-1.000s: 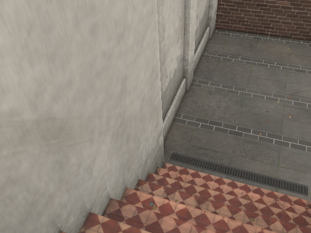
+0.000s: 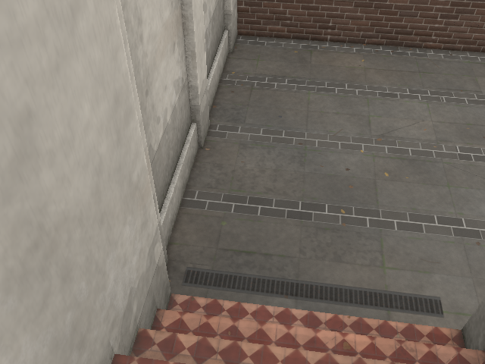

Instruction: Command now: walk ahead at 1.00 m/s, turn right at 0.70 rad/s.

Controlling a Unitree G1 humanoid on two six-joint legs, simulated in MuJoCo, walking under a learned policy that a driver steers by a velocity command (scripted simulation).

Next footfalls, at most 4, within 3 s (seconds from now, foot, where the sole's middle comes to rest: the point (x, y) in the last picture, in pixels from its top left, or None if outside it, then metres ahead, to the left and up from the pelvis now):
0.24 right None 0.21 -0.09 -0.95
0.60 left None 0.46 0.04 -1.16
0.94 right None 0.24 -0.11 -0.95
2.24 left None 0.47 0.17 -1.16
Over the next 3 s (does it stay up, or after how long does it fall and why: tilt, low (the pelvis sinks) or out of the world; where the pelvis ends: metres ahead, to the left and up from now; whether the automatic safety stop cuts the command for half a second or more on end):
stays up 0.60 -0.03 -0.61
